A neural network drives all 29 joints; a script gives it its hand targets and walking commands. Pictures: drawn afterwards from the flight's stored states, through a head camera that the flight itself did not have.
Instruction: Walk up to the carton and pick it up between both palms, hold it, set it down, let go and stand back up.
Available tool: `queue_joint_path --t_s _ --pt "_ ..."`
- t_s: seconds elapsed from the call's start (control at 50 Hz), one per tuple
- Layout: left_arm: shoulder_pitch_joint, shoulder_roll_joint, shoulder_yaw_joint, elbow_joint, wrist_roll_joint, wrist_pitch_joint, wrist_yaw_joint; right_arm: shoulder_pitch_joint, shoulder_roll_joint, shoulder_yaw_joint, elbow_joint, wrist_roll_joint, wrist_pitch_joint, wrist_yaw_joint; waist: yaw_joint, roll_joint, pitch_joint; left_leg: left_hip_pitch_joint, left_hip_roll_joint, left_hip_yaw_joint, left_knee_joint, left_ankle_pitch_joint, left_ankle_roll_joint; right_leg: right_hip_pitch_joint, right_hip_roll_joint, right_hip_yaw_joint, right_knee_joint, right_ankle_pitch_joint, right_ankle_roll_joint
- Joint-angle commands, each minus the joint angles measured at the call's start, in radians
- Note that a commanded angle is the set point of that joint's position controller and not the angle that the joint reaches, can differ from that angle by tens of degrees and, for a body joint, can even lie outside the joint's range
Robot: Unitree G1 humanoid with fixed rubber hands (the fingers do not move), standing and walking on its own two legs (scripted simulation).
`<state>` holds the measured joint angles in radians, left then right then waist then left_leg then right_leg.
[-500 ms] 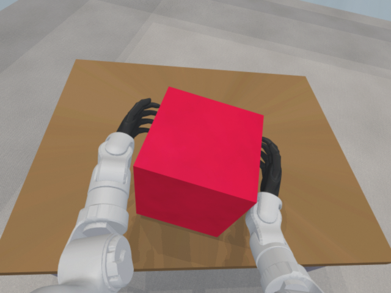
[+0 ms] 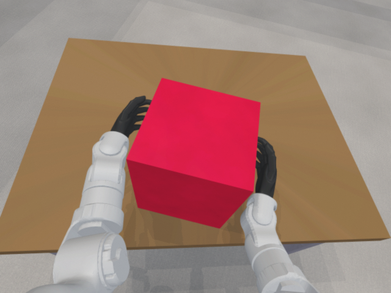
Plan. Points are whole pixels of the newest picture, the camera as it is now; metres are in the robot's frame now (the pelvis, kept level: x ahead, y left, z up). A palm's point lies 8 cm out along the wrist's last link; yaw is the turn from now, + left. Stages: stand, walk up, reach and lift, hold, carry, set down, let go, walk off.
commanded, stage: set down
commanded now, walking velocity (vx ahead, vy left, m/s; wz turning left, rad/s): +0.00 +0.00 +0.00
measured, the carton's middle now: (193, 160) +0.40 -0.03 -0.02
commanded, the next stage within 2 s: none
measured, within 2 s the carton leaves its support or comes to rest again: rests again in 0.54 s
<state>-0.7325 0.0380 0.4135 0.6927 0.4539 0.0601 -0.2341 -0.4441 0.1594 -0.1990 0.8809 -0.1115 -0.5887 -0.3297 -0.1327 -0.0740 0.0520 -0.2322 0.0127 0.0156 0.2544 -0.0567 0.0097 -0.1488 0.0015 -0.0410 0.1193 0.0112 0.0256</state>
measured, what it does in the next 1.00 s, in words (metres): shifts its weight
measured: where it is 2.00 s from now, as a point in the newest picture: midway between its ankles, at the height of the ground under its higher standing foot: outside the picture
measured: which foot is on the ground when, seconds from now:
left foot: down 0.00-1.00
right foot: down 0.00-1.00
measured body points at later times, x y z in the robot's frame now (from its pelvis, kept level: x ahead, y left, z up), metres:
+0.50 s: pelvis -0.03 +0.00 -0.01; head +0.05 +0.04 +0.43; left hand +0.44 +0.11 +0.04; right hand +0.31 -0.18 +0.01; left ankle -0.04 +0.10 -0.76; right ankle -0.05 -0.13 -0.76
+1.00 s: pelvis -0.05 +0.01 -0.02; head +0.02 +0.05 +0.42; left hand +0.41 +0.13 +0.03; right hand +0.32 -0.17 +0.01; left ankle -0.04 +0.10 -0.76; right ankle -0.05 -0.13 -0.76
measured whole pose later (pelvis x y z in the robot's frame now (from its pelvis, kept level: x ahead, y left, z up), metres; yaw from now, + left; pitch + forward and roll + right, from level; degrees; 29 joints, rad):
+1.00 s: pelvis -0.05 +0.01 -0.02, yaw +0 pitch +12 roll -2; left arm -0.86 0.17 0.19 1.08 0.11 -0.13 -0.05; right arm -0.63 0.10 -0.26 1.01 -0.09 -0.38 -0.34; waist -0.14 -0.03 -0.06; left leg -0.46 0.01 0.02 0.42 -0.17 0.02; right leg -0.37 -0.01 -0.04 0.28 -0.11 0.03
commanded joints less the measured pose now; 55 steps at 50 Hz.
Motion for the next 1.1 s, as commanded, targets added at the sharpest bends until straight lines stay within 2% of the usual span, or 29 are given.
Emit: queue_joint_path --t_s 0.0,0.02,0.04,0.08,0.1,0.12,0.14,0.18,0.22,0.3,0.32,0.34,0.36,0.4,0.44,0.46,0.48,0.56,0.58,0.64,0.68,0.74,0.76,0.88,0.9,0.96,0.98,1.02,1.08 --pt "-0.324 -0.368 -0.176 0.157 0.034 -0.086 0.004 -0.346 0.339 0.064 -0.07 -0.174 0.023 0.048 -0.035 0.132 -0.374 0.244 0.015 0.093 0.005 0.036 -0.019 -0.045 0.031 -0.083 0.022 0.016 0.016" --pt "-0.332 -0.36 -0.176 0.162 0.033 -0.099 0.017 -0.338 0.327 0.041 -0.038 -0.183 0.024 0.052 -0.036 0.135 -0.37 0.246 0.017 0.091 0.023 0.065 -0.032 -0.08 0.034 -0.084 0.031 0.038 0.017" --pt "-0.303 -0.357 -0.16 0.152 0.028 -0.104 0.025 -0.316 0.332 0.062 -0.022 -0.164 0.013 0.05 -0.011 0.14 -0.346 0.257 0.015 0.087 0.081 0.246 -0.045 -0.096 0.035 -0.075 0.051 0.155 0.023" --pt "-0.298 -0.407 -0.168 0.158 0.042 -0.063 0.008 -0.313 0.4 0.079 0.077 -0.153 0.012 0.058 -0.005 0.169 -0.29 0.287 0.015 0.071 0.187 0.593 -0.073 -0.111 0.047 -0.065 0.1 0.38 0.036" --pt "-0.266 -0.465 -0.192 0.161 0.043 -0.054 -0.006 -0.308 0.441 0.061 0.091 -0.157 -0.007 0.059 -0.037 0.181 -0.307 0.316 0.021 0.059 0.212 0.695 -0.084 -0.141 0.067 -0.082 0.099 0.413 0.033" --pt "-0.278 -0.462 -0.183 0.215 0.052 -0.062 -0.009 -0.332 0.427 0.043 0.082 -0.166 -0.01 0.069 -0.027 0.189 -0.329 0.287 0.019 0.073 0.2 0.623 -0.081 -0.131 0.068 -0.091 0.069 0.345 0.018" --pt "-0.276 -0.45 -0.168 0.228 0.043 -0.081 -0.007 -0.348 0.409 0.035 0.044 -0.18 -0.003 0.07 -0.01 0.161 -0.338 0.263 0.016 0.078 0.176 0.516 -0.061 -0.1 0.063 -0.09 0.065 0.297 0.022" --pt "-0.289 -0.42 -0.152 0.244 0.049 -0.1 0.005 -0.353 0.372 0.017 0.031 -0.201 0.017 0.084 -0.001 0.162 -0.346 0.253 0.017 0.08 0.133 0.38 -0.047 -0.09 0.049 -0.091 0.07 0.193 0.025" --pt "-0.312 -0.413 -0.147 0.275 0.04 -0.114 0.006 -0.365 0.376 -0.005 0.042 -0.227 0.021 0.08 -0.008 0.136 -0.336 0.225 0.011 0.077 0.136 0.33 -0.035 -0.096 0.047 -0.088 0.075 0.212 0.03" --pt "-0.345 -0.369 -0.115 0.294 0.045 -0.138 0.019 -0.386 0.349 -0.045 0.071 -0.23 0.033 0.083 0.001 0.132 -0.317 0.169 0.005 0.077 0.132 0.281 -0.021 -0.088 0.041 -0.076 0.089 0.218 0.029" --pt "-0.357 -0.379 -0.118 0.301 0.046 -0.141 0.016 -0.381 0.358 -0.059 0.084 -0.242 0.037 0.083 -0.015 0.135 -0.305 0.164 0.007 0.074 0.125 0.264 -0.023 -0.09 0.04 -0.078 0.087 0.207 0.025" --pt "-0.352 -0.352 -0.093 0.335 0.047 -0.145 0.016 -0.395 0.341 -0.056 0.083 -0.245 0.039 0.083 0.004 0.11 -0.307 0.144 0.001 0.078 0.124 0.234 -0.013 -0.061 0.033 -0.066 0.09 0.22 0.029" --pt "-0.355 -0.349 -0.086 0.345 0.053 -0.148 0.013 -0.397 0.346 -0.076 0.085 -0.26 0.042 0.081 -0.014 0.107 -0.29 0.136 0.002 0.077 0.114 0.207 -0.011 -0.066 0.033 -0.072 0.089 0.206 0.029" --pt "-0.375 -0.285 -0.066 0.343 0.047 -0.156 0.033 -0.401 0.281 -0.107 0.093 -0.251 0.05 0.069 -0.013 0.116 -0.303 0.115 0.001 0.082 0.105 0.153 -0.01 -0.066 0.033 -0.066 0.09 0.181 0.026" --pt "-0.394 -0.216 -0.048 0.382 0.03 -0.165 0.043 -0.417 0.234 -0.105 0.111 -0.239 0.068 0.07 0.007 0.099 -0.291 0.083 -0.003 0.087 0.1 0.103 0.0 -0.054 0.025 -0.059 0.1 0.158 0.028" --pt "-0.394 -0.161 -0.046 0.392 0.017 -0.167 0.055 -0.4 0.185 -0.114 0.129 -0.223 0.067 0.056 -0.008 0.096 -0.303 0.069 -0.006 0.087 0.108 0.1 -0.001 -0.048 0.022 -0.05 0.109 0.19 0.03" --pt "-0.394 -0.117 -0.034 0.4 0.001 -0.171 0.064 -0.401 0.157 -0.11 0.105 -0.211 0.069 0.044 -0.004 0.079 -0.333 0.054 -0.012 0.091 0.114 0.086 0.004 -0.027 0.021 -0.045 0.119 0.214 0.031" --pt "-0.437 0.006 -0.109 0.362 -0.106 -0.178 0.108 -0.394 0.063 -0.084 0.163 -0.106 0.091 0.003 -0.034 0.125 -0.409 0.02 -0.015 0.078 0.152 0.119 -0.01 -0.021 0.025 -0.026 0.162 0.285 0.028" --pt "-0.459 0.038 -0.123 0.359 -0.126 -0.186 0.116 -0.419 0.041 -0.072 0.169 -0.084 0.095 0.003 -0.025 0.133 -0.443 0.021 -0.014 0.075 0.168 0.137 -0.01 -0.044 0.031 -0.027 0.174 0.29 0.027" --pt "-0.45 0.046 -0.189 0.294 -0.173 -0.195 0.134 -0.39 0.044 -0.042 0.168 -0.033 0.096 -0.019 -0.059 0.17 -0.546 0.065 -0.014 0.067 0.207 0.239 -0.033 -0.073 0.046 -0.035 0.186 0.358 0.019" --pt "-0.485 0.103 -0.207 0.321 -0.217 -0.21 0.16 -0.431 -0.005 -0.028 0.16 0.018 0.1 -0.024 -0.043 0.191 -0.629 0.059 -0.012 0.061 0.24 0.268 -0.037 -0.105 0.053 -0.029 0.206 0.356 0.015" --pt "-0.485 0.136 -0.219 0.342 -0.242 -0.206 0.175 -0.425 -0.019 -0.004 0.169 0.067 0.118 -0.035 -0.044 0.206 -0.658 0.042 -0.008 0.056 0.265 0.299 -0.043 -0.106 0.053 -0.023 0.221 0.383 0.011" --pt "-0.49 0.144 -0.241 0.347 -0.258 -0.206 0.178 -0.432 -0.035 -0.012 0.168 0.078 0.122 -0.038 -0.061 0.217 -0.666 0.054 -0.007 0.054 0.269 0.293 -0.045 -0.117 0.055 -0.029 0.223 0.379 0.011" --pt "-0.542 0.2 -0.299 0.358 -0.344 -0.222 0.194 -0.496 -0.102 -0.011 0.101 0.126 0.171 -0.031 -0.068 0.184 -0.657 -0.005 0.007 0.036 0.278 0.2 -0.036 -0.172 0.061 -0.043 0.254 0.298 0.006" --pt "-0.546 0.237 -0.29 0.413 -0.354 -0.221 0.189 -0.496 -0.129 -0.014 0.125 0.118 0.181 -0.034 -0.068 0.171 -0.65 -0.019 0.007 0.037 0.279 0.17 -0.032 -0.17 0.055 -0.033 0.257 0.277 0.006" --pt "-0.592 0.273 -0.309 0.404 -0.391 -0.225 0.191 -0.534 -0.156 -0.017 0.09 0.119 0.21 -0.032 -0.081 0.159 -0.665 -0.02 0.01 0.035 0.268 0.097 -0.033 -0.182 0.051 -0.041 0.26 0.224 0.006" --pt "-0.605 0.292 -0.323 0.433 -0.403 -0.222 0.195 -0.528 -0.169 -0.011 0.124 0.133 0.221 -0.035 -0.08 0.181 -0.649 -0.034 0.008 0.038 0.274 0.091 -0.039 -0.2 0.047 -0.034 0.265 0.212 0.001" --pt "-0.604 0.303 -0.333 0.446 -0.424 -0.223 0.19 -0.52 -0.166 -0.012 0.146 0.132 0.246 -0.03 -0.091 0.165 -0.609 -0.042 0.012 0.032 0.256 0.027 -0.028 -0.204 0.042 -0.036 0.262 0.158 -0.003" --pt "-0.561 0.312 -0.355 0.487 -0.452 -0.21 0.184 -0.496 -0.16 0.006 0.164 0.157 0.282 -0.027 -0.084 0.161 -0.531 -0.065 0.014 0.028 0.229 -0.059 -0.012 -0.215 0.028 -0.023 0.261 0.089 -0.008"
